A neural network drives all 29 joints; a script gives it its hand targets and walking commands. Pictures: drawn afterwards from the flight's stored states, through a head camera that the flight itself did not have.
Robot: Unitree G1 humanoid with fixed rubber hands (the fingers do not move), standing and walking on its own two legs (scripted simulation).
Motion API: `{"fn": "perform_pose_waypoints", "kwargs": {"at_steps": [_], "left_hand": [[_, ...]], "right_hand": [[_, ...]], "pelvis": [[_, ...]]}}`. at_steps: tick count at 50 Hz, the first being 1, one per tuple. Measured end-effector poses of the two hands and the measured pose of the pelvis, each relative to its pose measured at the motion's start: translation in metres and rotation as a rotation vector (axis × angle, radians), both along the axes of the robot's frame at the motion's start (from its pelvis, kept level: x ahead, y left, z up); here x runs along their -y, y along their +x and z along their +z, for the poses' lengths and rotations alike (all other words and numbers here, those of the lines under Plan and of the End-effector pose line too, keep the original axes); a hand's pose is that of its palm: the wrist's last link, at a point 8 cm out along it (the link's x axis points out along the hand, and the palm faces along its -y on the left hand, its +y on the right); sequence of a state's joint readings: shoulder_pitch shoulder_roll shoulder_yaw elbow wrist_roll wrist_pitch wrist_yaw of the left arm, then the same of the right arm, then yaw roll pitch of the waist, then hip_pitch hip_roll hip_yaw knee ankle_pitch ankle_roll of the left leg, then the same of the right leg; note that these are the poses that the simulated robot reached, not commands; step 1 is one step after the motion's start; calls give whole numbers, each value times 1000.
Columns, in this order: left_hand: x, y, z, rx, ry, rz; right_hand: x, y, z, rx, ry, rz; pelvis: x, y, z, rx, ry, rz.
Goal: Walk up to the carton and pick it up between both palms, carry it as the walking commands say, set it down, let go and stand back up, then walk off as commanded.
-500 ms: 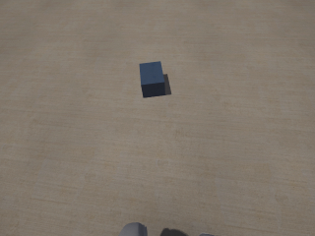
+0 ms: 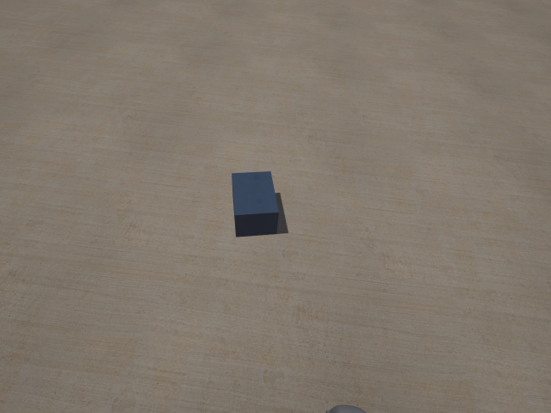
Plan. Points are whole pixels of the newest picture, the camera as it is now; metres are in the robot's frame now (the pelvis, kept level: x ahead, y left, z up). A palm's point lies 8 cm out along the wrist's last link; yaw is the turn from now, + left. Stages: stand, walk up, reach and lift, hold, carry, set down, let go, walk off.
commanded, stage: walk up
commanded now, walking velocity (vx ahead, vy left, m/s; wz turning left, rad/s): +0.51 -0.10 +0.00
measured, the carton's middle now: (253, 203) +1.16 +0.05 -0.70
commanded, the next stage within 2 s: none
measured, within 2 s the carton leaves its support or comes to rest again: neither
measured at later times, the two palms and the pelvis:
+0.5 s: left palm (173, 409) +0.18 +0.17 -0.13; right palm (429, 340) +0.29 -0.30 -0.15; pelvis +0.21 -0.06 -0.01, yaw +0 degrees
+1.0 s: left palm (173, 207) +0.59 +0.24 -0.12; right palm (386, 309) +0.34 -0.22 -0.14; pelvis +0.44 -0.01 -0.01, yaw +1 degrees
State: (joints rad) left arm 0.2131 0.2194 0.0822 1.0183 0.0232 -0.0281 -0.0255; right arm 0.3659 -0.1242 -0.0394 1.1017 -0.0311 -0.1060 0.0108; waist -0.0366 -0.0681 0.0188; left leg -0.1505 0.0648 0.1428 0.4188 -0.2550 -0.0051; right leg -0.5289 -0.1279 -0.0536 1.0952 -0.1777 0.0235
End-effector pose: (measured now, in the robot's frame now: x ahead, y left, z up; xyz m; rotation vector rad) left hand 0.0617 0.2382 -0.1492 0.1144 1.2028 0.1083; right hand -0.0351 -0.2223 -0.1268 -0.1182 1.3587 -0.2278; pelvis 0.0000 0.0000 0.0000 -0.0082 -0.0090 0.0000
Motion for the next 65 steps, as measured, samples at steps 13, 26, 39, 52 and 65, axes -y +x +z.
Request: {"fn": "perform_pose_waypoints", "kwargs": {"at_steps": [13,26,39,52,65], "left_hand": [[71,207,8,191,63,-124],[66,116,16,-225,78,135],[5,222,-11,-276,31,136],[15,574,36,240,82,-128],[26,546,2,-45,67,0]], "right_hand": [[31,24,-39,-277,116,-132],[70,341,-24,158,64,149],[8,476,-14,227,8,172],[1,381,-17,-237,75,-91],[24,585,-35,-35,56,52]], "pelvis": [[56,127,-30,-11,48,-18],[56,222,-6,-17,18,-4],[0,344,-17,-21,18,-8],[11,464,-9,-11,47,1],[16,547,-13,2,15,8]]}}
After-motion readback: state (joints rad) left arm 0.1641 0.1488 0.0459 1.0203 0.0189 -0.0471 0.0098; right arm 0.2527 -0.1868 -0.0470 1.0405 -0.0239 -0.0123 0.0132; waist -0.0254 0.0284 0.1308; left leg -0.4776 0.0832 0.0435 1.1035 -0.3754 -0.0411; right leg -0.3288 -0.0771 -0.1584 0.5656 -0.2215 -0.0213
